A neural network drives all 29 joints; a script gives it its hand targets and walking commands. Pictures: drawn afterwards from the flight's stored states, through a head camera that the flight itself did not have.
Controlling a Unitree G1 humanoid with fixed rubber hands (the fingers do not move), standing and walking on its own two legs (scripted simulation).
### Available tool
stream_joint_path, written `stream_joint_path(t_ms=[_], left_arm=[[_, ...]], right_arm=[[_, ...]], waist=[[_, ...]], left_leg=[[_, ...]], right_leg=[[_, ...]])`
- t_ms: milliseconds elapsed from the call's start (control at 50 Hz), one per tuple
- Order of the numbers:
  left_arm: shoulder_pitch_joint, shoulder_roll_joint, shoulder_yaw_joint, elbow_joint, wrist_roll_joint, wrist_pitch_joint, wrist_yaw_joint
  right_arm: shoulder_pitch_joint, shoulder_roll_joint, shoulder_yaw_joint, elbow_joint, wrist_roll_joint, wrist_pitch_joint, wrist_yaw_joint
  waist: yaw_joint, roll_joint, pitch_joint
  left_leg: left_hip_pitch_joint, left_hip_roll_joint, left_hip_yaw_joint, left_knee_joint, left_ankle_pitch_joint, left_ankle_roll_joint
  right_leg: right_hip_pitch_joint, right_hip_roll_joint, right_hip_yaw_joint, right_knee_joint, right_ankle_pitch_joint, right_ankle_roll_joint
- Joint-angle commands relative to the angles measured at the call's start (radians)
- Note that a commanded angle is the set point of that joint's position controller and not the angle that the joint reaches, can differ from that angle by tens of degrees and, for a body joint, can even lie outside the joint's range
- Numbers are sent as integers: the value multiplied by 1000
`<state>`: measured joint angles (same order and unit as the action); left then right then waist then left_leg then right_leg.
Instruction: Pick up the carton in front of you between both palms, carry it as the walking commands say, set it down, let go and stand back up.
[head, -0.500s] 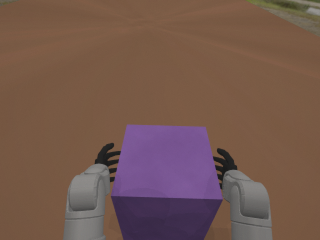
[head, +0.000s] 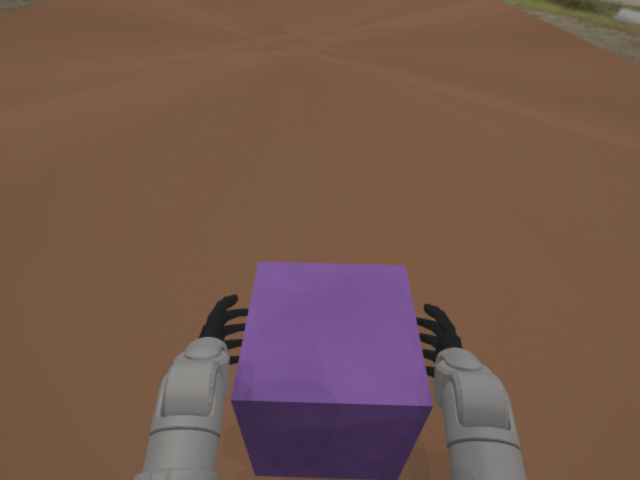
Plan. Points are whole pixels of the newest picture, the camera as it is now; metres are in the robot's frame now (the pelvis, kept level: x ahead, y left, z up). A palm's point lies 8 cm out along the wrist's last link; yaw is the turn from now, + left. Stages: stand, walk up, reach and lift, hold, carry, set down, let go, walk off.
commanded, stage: carry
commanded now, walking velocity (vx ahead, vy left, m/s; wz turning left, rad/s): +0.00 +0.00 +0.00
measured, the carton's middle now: (328, 372) +0.30 +0.00 -0.03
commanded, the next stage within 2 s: hold in 0.44 s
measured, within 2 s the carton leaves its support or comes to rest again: neither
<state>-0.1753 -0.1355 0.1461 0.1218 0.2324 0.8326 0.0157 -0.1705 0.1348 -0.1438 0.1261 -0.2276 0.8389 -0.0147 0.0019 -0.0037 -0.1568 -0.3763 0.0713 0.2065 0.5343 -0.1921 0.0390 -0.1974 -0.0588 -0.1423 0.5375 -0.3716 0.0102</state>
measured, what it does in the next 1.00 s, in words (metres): stands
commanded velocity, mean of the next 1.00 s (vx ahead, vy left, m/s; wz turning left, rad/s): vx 0.00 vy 0.00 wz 0.00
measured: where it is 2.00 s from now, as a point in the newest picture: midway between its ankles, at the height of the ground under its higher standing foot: outside the picture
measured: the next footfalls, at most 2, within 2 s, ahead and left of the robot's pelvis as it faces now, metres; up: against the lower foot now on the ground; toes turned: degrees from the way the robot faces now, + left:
none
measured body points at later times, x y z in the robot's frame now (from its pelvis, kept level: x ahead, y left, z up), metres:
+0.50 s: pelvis -0.02 -0.01 +0.00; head -0.04 +0.00 +0.45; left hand +0.28 +0.14 +0.04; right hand +0.28 -0.16 +0.04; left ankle +0.06 +0.10 -0.73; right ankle -0.06 -0.11 -0.73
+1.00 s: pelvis -0.04 +0.01 +0.01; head -0.06 +0.03 +0.46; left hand +0.28 +0.12 +0.04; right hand +0.24 -0.18 +0.04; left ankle +0.05 +0.11 -0.73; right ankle -0.06 -0.11 -0.73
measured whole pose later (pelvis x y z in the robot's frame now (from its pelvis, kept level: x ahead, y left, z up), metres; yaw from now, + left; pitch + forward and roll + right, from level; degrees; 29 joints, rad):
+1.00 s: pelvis -0.04 +0.01 +0.01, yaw -8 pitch -8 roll +0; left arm -0.25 -0.15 0.20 0.20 0.29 0.72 0.01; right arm -0.26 0.15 -0.22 0.27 -0.26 0.67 0.01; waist 0.01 -0.04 0.07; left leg -0.14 0.02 0.07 0.39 -0.11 0.02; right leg -0.03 -0.01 0.01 0.43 -0.26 0.00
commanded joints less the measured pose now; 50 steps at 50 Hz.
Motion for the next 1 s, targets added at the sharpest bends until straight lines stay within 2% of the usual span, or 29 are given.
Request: stream_joint_path(t_ms=[0, 80, 140, 240, 320, 420, 440, 460, 480, 500, 520, 540, 580, 620, 720, 900, 980], left_arm=[[-456, -820, -441, 34, -191, -105, -196], [-507, -872, -409, 110, -166, -179, -209], [-516, -905, -423, 119, -168, -197, -215], [-478, -928, -495, 54, -212, -159, -214], [-449, -904, -491, 38, -211, -130, -212], [-467, -903, -502, 16, -222, -130, -213], [-393, -916, -497, -14, -232, -121, -218], [-426, -900, -506, -49, -232, -135, -215], [-436, -881, -515, -66, -234, -131, -220], [-444, -887, -524, -51, -235, -131, -217], [-434, -862, -528, -46, -234, -131, -217], [-426, -872, -536, -60, -227, -134, -219], [-419, -873, -523, -46, -215, -140, -210], [-421, -867, -513, -48, -203, -141, -208], [-411, -883, -471, 5, -171, -149, -204], [-481, -916, -479, 39, -184, -151, -238], [-502, -938, -481, 56, -189, -149, -249]], right_arm=[[-490, 805, 437, 7, 196, -117, 197], [-550, 861, 414, 83, 178, -192, 210], [-563, 898, 429, 93, 182, -211, 218], [-522, 919, 496, 29, 224, -174, 220], [-490, 887, 489, 13, 221, -144, 216], [-503, 889, 497, -9, 227, -144, 215], [-452, 930, 482, 6, 226, -145, 223], [-470, 911, 480, -31, 219, -167, 218], [-418, 886, 447, -2, 190, -170, 208], [-433, 887, 448, -11, 191, -176, 202], [-403, 874, 431, 6, 186, -183, 191], [-401, 861, 423, 2, 174, -181, 192], [-436, 873, 441, 0, 196, -186, 198], [-447, 868, 445, 8, 197, -187, 206], [-522, 874, 466, 16, 213, -196, 233], [-537, 904, 425, 78, 184, -211, 241], [-555, 921, 412, 100, 181, -214, 250]], waist=[[-4, 4, -130], [-4, 7, -145], [-4, 10, -164], [-4, 10, -184], [-3, 10, -181], [-3, 9, -171], [17, -106, -19], [-12, -92, -57], [-13, -80, -55], [-19, -40, -77], [-31, -50, -69], [-18, -11, -51], [-10, 12, -52], [8, 10, -34], [34, -6, 14], [-1, -28, 22], [-6, -7, 6]], left_leg=[[153, 109, -141, -93, 101, -14], [160, 107, -144, -99, 82, -16], [171, 107, -147, -97, 89, -15], [181, 109, -144, -84, 136, -13], [179, 112, -138, -74, 175, -13], [172, 112, -136, -74, 165, -15], [527, -155, -270, -61, 338, 4], [615, -135, -299, -60, 393, 8], [538, -128, -292, -70, 409, -6], [559, -131, -287, -75, 405, -15], [557, -128, -288, -79, 367, -24], [498, -138, -270, -91, 348, -32], [548, -141, -277, -100, 316, -24], [508, -150, -268, -112, 266, -29], [580, -149, -271, -122, 183, -15], [622, -142, -283, -133, 87, -30], [615, -133, -296, -148, 48, -37]], right_leg=[[-81, -98, 93, -123, 111, -27], [-81, -96, 99, -123, 93, -33], [-77, -93, 100, -117, 94, -35], [-73, -93, 99, -105, 132, -35], [-75, -93, 98, -98, 163, -33], [-82, -94, 101, -102, 158, -35], [-158, 101, 254, -196, 354, -51], [-202, 91, 272, -203, 393, -55], [-91, 103, 266, -207, 384, -61], [-66, 106, 259, -205, 396, -58], [-51, 103, 263, -229, 329, -65], [13, 114, 256, -221, 345, -60], [-20, 109, 263, -227, 343, -55], [11, 114, 259, -238, 296, -52], [-115, 102, 266, -258, 182, -53], [-185, 99, 261, -276, 65, -77], [-174, 106, 257, -263, 56, -79]])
